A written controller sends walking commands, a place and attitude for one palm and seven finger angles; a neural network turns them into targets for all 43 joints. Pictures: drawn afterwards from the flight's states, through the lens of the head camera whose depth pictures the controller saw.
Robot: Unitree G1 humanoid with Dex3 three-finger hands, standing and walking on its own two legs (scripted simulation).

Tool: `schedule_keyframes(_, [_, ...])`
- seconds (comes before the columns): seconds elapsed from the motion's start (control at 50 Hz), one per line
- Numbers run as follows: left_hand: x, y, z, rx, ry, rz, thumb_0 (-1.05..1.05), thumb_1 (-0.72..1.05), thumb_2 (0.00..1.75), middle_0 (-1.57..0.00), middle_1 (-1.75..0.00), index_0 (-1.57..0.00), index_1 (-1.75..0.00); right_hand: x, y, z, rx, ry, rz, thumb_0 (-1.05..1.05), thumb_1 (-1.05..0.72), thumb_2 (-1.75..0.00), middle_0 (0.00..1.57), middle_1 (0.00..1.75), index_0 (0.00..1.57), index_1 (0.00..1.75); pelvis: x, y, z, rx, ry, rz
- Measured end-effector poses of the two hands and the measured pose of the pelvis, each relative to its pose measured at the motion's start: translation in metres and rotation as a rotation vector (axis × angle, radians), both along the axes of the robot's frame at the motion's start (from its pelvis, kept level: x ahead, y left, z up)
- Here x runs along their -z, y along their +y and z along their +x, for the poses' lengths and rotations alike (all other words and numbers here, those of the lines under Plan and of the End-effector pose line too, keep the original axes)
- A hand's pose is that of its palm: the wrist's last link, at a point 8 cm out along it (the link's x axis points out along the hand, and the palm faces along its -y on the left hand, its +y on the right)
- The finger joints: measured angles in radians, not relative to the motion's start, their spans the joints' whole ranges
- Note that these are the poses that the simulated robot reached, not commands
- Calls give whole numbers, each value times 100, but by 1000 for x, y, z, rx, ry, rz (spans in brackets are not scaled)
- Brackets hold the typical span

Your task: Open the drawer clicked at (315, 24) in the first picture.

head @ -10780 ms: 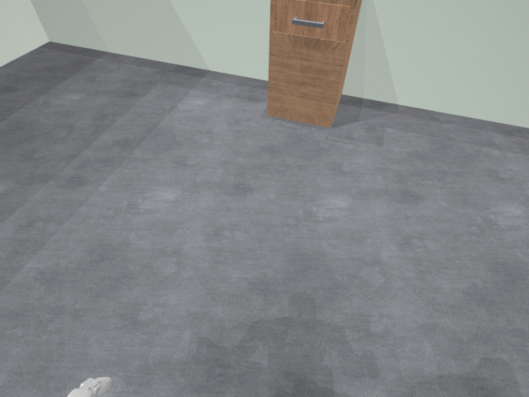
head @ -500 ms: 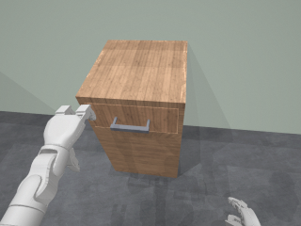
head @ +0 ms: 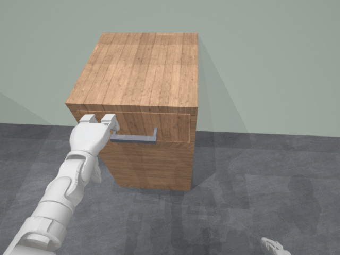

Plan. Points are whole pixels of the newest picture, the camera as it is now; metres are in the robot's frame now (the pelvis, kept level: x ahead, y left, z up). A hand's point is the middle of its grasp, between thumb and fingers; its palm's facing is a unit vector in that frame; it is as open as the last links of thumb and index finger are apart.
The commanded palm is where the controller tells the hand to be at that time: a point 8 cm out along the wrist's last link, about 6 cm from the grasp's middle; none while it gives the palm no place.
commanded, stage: move the hooked fingers above the handle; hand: left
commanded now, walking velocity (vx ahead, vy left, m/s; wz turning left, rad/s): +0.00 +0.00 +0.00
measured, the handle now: (134, 134) +0.51 +0.17 -0.13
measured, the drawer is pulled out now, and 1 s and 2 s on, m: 0.00 0.00 0.00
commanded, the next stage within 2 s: none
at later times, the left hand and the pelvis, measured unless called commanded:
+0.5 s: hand (115, 145) +0.40 +0.19 -0.02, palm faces -0.08 -0.04 -1.00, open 13.8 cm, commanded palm +0.39 +0.20 +0.03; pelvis +0.00 +0.00 -0.02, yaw +1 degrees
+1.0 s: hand (133, 135) +0.47 +0.16 -0.07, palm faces -0.03 -0.04 -1.00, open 13.8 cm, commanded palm +0.46 +0.18 -0.02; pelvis -0.02 +0.00 -0.06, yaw +0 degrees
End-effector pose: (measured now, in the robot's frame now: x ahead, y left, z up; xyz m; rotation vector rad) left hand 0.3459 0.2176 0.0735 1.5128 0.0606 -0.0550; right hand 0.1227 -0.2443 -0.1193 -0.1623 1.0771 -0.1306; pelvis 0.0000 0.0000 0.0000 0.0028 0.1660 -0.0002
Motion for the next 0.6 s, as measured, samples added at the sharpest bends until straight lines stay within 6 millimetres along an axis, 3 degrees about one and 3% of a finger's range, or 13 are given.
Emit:
schedule_keyframes(0.12, [9, -14, 8, 62, -14, -21, 0, -49, 30, -32, -120, -32, -120, 3, -11, -18, 39, 46, -29, 0, -91, -90, 20, 29, 20, 30, 2, -1, 4, 5, 17, 0])
schedule_keyframes(0.22, [15, -13, 18, 44, -51, -2, 0, -49, 30, -32, -120, -32, -120, 8, -16, -27, 49, 74, -36, 0, -91, -90, 20, 29, 20, 30, 6, -2, 3, 5, 40, 1])
schedule_keyframes(0.38, [32, -11, 27, -6, -5, 20, 0, -49, 30, -32, -120, -32, -120, 14, -18, -33, 62, 92, -33, 0, -91, -90, 20, 29, 20, 30, 10, -3, 1, 1, 69, -1])
schedule_keyframes(0.6, [48, -29, 51, 64, -35, 11, 0, -49, 30, -32, -120, -32, -120, 26, -20, -54, 69, 131, -61, 0, -91, -90, 20, 29, 20, 30, 23, -3, -6, -9, 129, -5])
